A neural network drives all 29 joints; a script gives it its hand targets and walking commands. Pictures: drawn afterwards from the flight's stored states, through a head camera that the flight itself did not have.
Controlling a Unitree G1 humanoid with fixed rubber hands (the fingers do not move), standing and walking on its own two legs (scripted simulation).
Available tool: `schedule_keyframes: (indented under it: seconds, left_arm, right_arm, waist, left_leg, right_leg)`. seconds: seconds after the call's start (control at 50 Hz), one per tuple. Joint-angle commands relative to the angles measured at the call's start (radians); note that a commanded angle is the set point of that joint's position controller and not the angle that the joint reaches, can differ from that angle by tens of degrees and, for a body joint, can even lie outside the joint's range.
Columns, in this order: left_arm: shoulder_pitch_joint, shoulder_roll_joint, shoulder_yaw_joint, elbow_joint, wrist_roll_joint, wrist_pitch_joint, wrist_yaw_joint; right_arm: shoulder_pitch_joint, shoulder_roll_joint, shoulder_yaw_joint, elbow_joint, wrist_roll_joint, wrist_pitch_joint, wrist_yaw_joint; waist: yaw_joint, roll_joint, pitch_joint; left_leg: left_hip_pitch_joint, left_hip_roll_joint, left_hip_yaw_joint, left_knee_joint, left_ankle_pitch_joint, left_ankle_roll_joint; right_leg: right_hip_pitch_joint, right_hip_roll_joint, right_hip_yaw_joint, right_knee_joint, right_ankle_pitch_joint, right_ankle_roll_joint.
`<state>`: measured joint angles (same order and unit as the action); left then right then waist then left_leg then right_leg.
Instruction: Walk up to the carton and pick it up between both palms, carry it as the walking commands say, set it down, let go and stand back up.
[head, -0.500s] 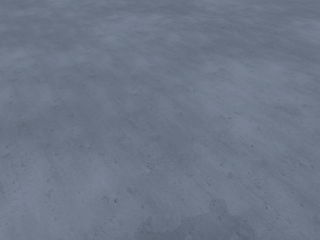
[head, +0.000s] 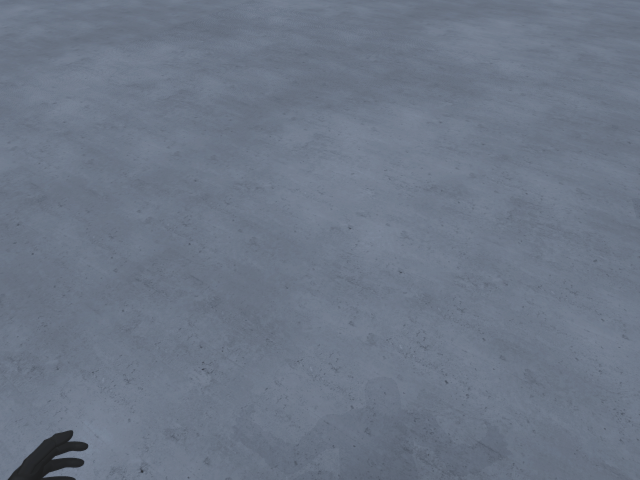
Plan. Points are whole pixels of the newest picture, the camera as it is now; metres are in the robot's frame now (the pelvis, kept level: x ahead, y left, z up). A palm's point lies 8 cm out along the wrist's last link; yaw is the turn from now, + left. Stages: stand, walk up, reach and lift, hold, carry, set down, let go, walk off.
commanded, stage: walk up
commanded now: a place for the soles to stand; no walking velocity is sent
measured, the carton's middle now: out of the picture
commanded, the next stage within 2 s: none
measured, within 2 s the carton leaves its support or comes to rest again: neither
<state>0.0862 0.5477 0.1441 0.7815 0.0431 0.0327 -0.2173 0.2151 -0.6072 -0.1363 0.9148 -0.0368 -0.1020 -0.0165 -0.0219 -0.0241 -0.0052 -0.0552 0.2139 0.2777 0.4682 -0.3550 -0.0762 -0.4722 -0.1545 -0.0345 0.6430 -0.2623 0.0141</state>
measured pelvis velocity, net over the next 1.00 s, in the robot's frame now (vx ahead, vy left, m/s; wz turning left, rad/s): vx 0.36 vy -0.29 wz -0.49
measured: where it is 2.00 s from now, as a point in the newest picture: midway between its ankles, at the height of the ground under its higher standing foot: (524, 344)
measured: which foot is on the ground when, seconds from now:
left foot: down 0.00-0.04, up 0.06-0.30, down 0.32-0.78, up 0.80-1.00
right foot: up 0.00-0.00, down 0.02-0.30, up 0.32-0.74, down 0.76-1.00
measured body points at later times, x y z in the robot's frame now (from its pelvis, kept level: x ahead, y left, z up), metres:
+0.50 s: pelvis +0.16 -0.08 +0.01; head +0.17 -0.04 +0.46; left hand +0.42 +0.18 -0.09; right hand +0.08 -0.47 -0.02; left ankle +0.19 +0.02 -0.73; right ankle +0.16 -0.27 -0.66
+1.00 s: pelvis +0.36 -0.29 +0.01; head +0.39 -0.29 +0.46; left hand +0.62 -0.04 -0.09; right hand +0.26 -0.63 -0.08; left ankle +0.49 -0.20 -0.70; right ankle +0.29 -0.36 -0.73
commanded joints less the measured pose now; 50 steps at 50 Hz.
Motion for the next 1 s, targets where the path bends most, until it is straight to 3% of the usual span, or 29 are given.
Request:
schedule_keyframes:
  seconds: [0.0,0.02,0.04,0.06,0.08,0.1,0.14,0.22,0.26,0.28,0.3,0.32,0.34,0.36,0.38,0.42,0.5,0.58,0.68,0.72,0.74,0.76,0.78,0.8,0.82,0.84,0.88,0.94,0.98]
  left_arm:
    - [0.092,0.152,0.043,-0.019,-0.007,-0.02,0.019]
    - [0.253,0.243,0.073,0.009,-0.006,-0.023,0.04]
    - [0.237,0.355,0.092,-0.012,-0.03,-0.023,0.051]
    - [0.155,0.334,0.086,-0.037,-0.042,-0.019,0.056]
    - [0.093,0.287,0.066,-0.045,-0.037,-0.017,0.062]
    - [0.033,0.249,0.057,-0.058,-0.031,-0.019,0.064]
    - [-0.021,0.217,0.043,-0.083,-0.015,-0.019,0.064]
    - [-0.032,0.193,0.025,-0.104,0.0,-0.01,0.052]
    - [-0.109,0.177,0.017,-0.12,0.004,-0.001,0.051]
    - [-0.14,0.134,0.004,-0.135,0.009,0.002,0.053]
    - [-0.14,0.042,-0.017,-0.156,0.012,-0.004,0.061]
    - [-0.144,0.008,-0.02,-0.185,0.016,-0.007,0.075]
    - [-0.066,0.098,-0.008,-0.158,0.011,-0.003,0.079]
    - [0.009,0.167,0.011,-0.106,0.001,-0.003,0.068]
    - [0.032,0.186,0.022,-0.066,-0.006,-0.007,0.057]
    - [0.024,0.169,0.022,-0.02,-0.01,-0.004,0.035]
    - [-0.124,0.105,-0.01,-0.03,-0.022,-0.003,0.022]
    - [-0.221,0.071,-0.037,-0.046,-0.026,-0.01,0.019]
    - [-0.28,0.054,-0.049,-0.073,-0.029,-0.009,0.027]
    - [-0.17,0.075,-0.034,-0.048,-0.033,-0.012,0.044]
    - [-0.015,0.125,-0.009,-0.006,-0.031,-0.016,0.059]
    - [0.176,0.225,0.032,0.032,-0.034,-0.022,0.078]
    - [0.212,0.335,0.064,0.025,-0.057,-0.017,0.098]
    - [0.141,0.302,0.056,-0.012,-0.059,-0.021,0.111]
    - [0.097,0.236,0.035,-0.019,-0.059,-0.027,0.119]
    - [0.054,0.183,0.021,-0.021,-0.055,-0.037,0.123]
    - [0.021,0.15,0.006,-0.032,-0.047,-0.056,0.121]
    - [0.037,0.149,-0.002,-0.045,-0.025,-0.062,0.107]
    - [0.02,0.141,-0.009,-0.058,-0.021,-0.059,0.097]
  right_arm:
    - [-0.068,-0.188,-0.02,-0.042,0.0,0.004,0.001]
    - [-0.082,-0.132,0.004,-0.072,0.015,0.008,0.002]
    - [-0.128,-0.083,0.029,-0.118,0.035,0.0,0.001]
    - [-0.102,-0.126,0.025,-0.106,0.048,-0.001,-0.003]
    - [-0.065,-0.153,0.018,-0.078,0.045,-0.007,0.003]
    - [-0.012,-0.165,0.014,-0.043,0.041,-0.01,0.006]
    - [0.06,-0.159,0.011,-0.009,0.034,-0.004,0.01]
    - [0.078,-0.121,0.002,-0.022,0.028,-0.009,0.011]
    - [0.2,-0.106,-0.004,0.011,0.026,-0.017,0.002]
    - [0.321,-0.138,-0.021,0.039,0.021,-0.021,-0.009]
    - [0.44,-0.226,-0.049,0.049,0.0,-0.028,-0.028]
    - [0.374,-0.286,-0.055,-0.013,-0.009,-0.045,-0.047]
    - [0.142,-0.293,-0.04,-0.068,0.02,-0.052,-0.049]
    - [0.032,-0.255,-0.025,-0.084,0.026,-0.058,-0.039]
    - [-0.014,-0.208,-0.013,-0.084,0.017,-0.065,-0.033]
    - [-0.005,-0.161,-0.007,-0.066,0.01,-0.067,-0.025]
    - [0.108,-0.192,-0.017,-0.015,0.011,-0.066,-0.016]
    - [0.16,-0.207,-0.02,0.005,0.015,-0.048,-0.012]
    - [0.176,-0.232,-0.018,0.011,0.015,-0.013,-0.01]
    - [0.143,-0.231,-0.015,0.002,0.017,-0.003,-0.01]
    - [0.132,-0.197,-0.003,-0.006,0.016,0.001,-0.009]
    - [0.116,-0.132,0.017,-0.035,0.028,-0.003,-0.009]
    - [0.087,-0.063,0.048,-0.086,0.046,-0.016,-0.004]
    - [0.055,-0.094,0.049,-0.095,0.055,-0.025,-0.004]
    - [0.045,-0.114,0.047,-0.073,0.054,-0.032,0.004]
    - [0.08,-0.12,0.046,-0.031,0.049,-0.034,0.006]
    - [0.168,-0.109,0.044,0.02,0.035,-0.027,0.011]
    - [0.092,-0.075,0.04,-0.017,0.034,-0.02,0.024]
    - [0.049,-0.057,0.038,-0.028,0.029,-0.027,0.025]
  waist:
    - [0.12,0.05,-0.054]
    - [0.222,-0.189,-0.104]
    - [0.215,-0.369,-0.111]
    - [0.156,-0.198,-0.109]
    - [0.115,-0.147,-0.065]
    - [0.075,-0.148,-0.04]
    - [0.051,-0.206,-0.041]
    - [0.028,-0.218,-0.007]
    - [-0.059,-0.175,0.004]
    - [-0.129,-0.11,0.002]
    - [-0.197,0.197,0.03]
    - [-0.156,0.223,0.087]
    - [-0.025,0.057,0.11]
    - [0.048,0.016,0.076]
    - [0.072,0.039,0.065]
    - [0.048,0.119,0.063]
    - [-0.025,0.117,0.078]
    - [-0.052,0.134,0.073]
    - [-0.054,0.173,0.05]
    - [0.021,0.17,-0.013]
    - [0.107,0.096,-0.102]
    - [0.214,-0.094,-0.184]
    - [0.219,-0.319,-0.208]
    - [0.161,-0.1,-0.183]
    - [0.124,0.0,-0.119]
    - [0.083,-0.009,-0.071]
    - [0.043,-0.107,-0.06]
    - [0.057,-0.165,0.0]
    - [0.048,-0.153,0.045]
  left_leg:
    - [-0.269,0.058,0.017,0.181,0.148,0.183]
    - [-0.492,-0.033,0.045,0.529,0.077,0.129]
    - [-0.765,-0.16,-0.077,0.672,-0.286,0.098]
    - [-0.692,-0.058,-0.221,0.647,-0.21,0.101]
    - [-0.623,-0.056,-0.219,0.589,-0.157,0.098]
    - [-0.539,-0.051,-0.215,0.513,-0.119,0.089]
    - [-0.412,-0.092,-0.175,0.393,-0.115,0.077]
    - [-0.279,-0.152,-0.144,0.28,-0.004,0.091]
    - [-0.043,-0.178,-0.121,0.196,0.09,0.11]
    - [0.153,-0.163,-0.158,0.132,0.034,0.142]
    - [0.192,0.007,-0.463,-0.144,-0.301,0.181]
    - [0.055,0.309,-0.903,-0.351,-0.543,0.201]
    - [-0.096,0.369,-0.934,-0.416,-0.554,0.215]
    - [-0.128,0.297,-0.76,-0.375,-0.479,0.214]
    - [-0.135,0.218,-0.581,-0.348,-0.374,0.204]
    - [-0.175,0.127,-0.341,-0.331,-0.214,0.186]
    - [-0.037,0.121,-0.212,-0.311,-0.007,0.206]
    - [0.061,0.113,-0.085,-0.296,0.335,0.217]
    - [0.161,0.147,-0.05,-0.232,0.462,0.239]
    - [0.101,0.149,0.011,-0.052,0.594,0.225]
    - [-0.035,0.1,0.06,0.19,0.598,0.195]
    - [-0.393,0.017,0.065,0.557,0.407,0.138]
    - [-0.744,-0.136,-0.06,0.765,-0.19,0.118]
    - [-0.737,-0.068,-0.211,0.787,-0.124,0.129]
    - [-0.68,-0.043,-0.234,0.722,-0.026,0.129]
    - [-0.614,-0.02,-0.234,0.617,0.016,0.12]
    - [-0.471,-0.025,-0.208,0.473,-0.008,0.098]
    - [-0.439,-0.079,-0.169,0.27,0.015,0.092]
    - [-0.347,-0.12,-0.147,0.161,0.163,0.098]
  right_leg:
    - [0.34,0.139,-0.109,-0.081,-0.084,-0.035]
    - [0.527,0.041,0.135,-0.261,-0.276,-0.125]
    - [0.547,-0.162,0.622,-0.47,-0.465,-0.256]
    - [0.463,-0.182,0.575,-0.48,-0.539,-0.283]
    - [0.376,-0.15,0.488,-0.455,-0.489,-0.261]
    - [0.3,-0.095,0.391,-0.422,-0.424,-0.224]
    - [0.192,-0.028,0.302,-0.406,-0.38,-0.212]
    - [0.046,-0.042,0.328,-0.435,-0.445,-0.234]
    - [-0.137,0.003,0.271,-0.342,-0.468,-0.201]
    - [-0.297,0.056,0.22,-0.203,-0.43,-0.145]
    - [-0.421,0.193,0.129,0.166,-0.344,-0.076]
    - [-0.519,0.204,0.275,0.495,-0.157,-0.035]
    - [-0.479,0.143,0.363,0.568,-0.062,-0.007]
    - [-0.378,0.093,0.325,0.563,-0.018,0.011]
    - [-0.314,0.065,0.278,0.534,0.019,0.026]
    - [-0.206,0.04,0.19,0.47,0.094,0.045]
    - [-0.255,0.037,0.131,0.305,0.153,0.034]
    - [-0.194,0.045,0.031,0.112,0.134,0.012]
    - [-0.068,0.081,-0.025,-0.078,0.031,-0.043]
    - [0.145,0.145,-0.055,-0.156,0.014,-0.07]
    - [0.412,0.196,-0.068,-0.18,0.019,-0.099]
    - [0.729,0.063,0.2,-0.243,-0.156,-0.172]
    - [0.826,-0.146,0.584,-0.364,-0.252,-0.263]
    - [0.735,-0.18,0.524,-0.365,-0.19,-0.302]
    - [0.639,-0.143,0.416,-0.353,-0.078,-0.293]
    - [0.542,-0.094,0.305,-0.34,0.057,-0.269]
    - [0.399,-0.049,0.205,-0.331,0.221,-0.251]
    - [0.287,-0.025,0.199,-0.393,0.057,-0.271]
    - [0.182,-0.008,0.196,-0.426,-0.097,-0.253]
